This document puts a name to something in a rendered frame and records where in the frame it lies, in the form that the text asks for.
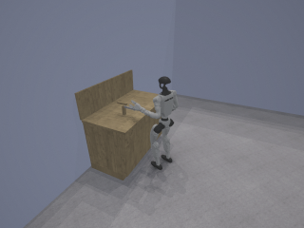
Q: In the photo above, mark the robot left hand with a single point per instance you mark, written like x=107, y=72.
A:
x=136, y=106

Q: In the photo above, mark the counter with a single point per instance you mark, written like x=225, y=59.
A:
x=117, y=138

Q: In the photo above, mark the robot shin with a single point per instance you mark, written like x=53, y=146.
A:
x=156, y=154
x=166, y=147

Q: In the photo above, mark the left robot upper arm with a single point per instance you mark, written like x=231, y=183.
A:
x=157, y=104

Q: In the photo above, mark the tap lever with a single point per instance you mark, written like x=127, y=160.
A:
x=128, y=107

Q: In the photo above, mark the robot left shin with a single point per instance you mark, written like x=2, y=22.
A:
x=156, y=154

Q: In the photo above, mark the left robot forearm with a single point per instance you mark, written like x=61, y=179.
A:
x=149, y=113

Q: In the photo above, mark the robot right shin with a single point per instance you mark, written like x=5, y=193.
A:
x=166, y=147

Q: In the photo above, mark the right robot upper arm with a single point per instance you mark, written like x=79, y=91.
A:
x=175, y=99

